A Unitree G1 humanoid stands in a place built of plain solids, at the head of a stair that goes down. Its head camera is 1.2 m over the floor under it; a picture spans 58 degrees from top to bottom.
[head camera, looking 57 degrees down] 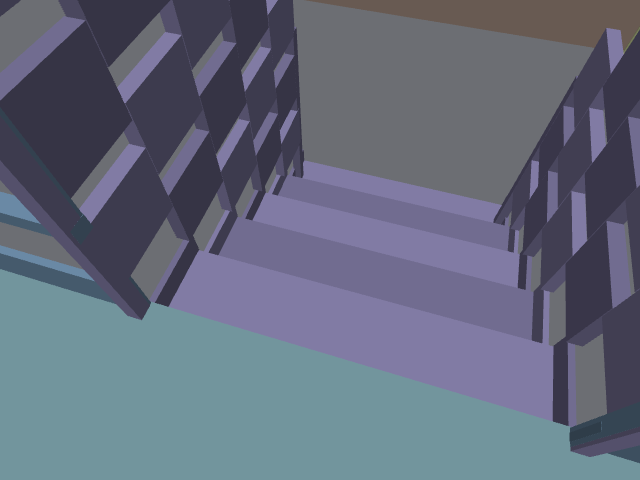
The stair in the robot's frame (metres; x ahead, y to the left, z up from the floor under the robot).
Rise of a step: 0.18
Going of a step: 0.30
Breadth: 1.32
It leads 17 degrees to the right of straight ahead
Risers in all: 6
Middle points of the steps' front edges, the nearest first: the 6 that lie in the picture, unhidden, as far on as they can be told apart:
0.38 -0.07 0.00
0.67 -0.16 -0.18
0.96 -0.24 -0.36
1.24 -0.33 -0.55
1.53 -0.42 -0.73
1.82 -0.51 -0.91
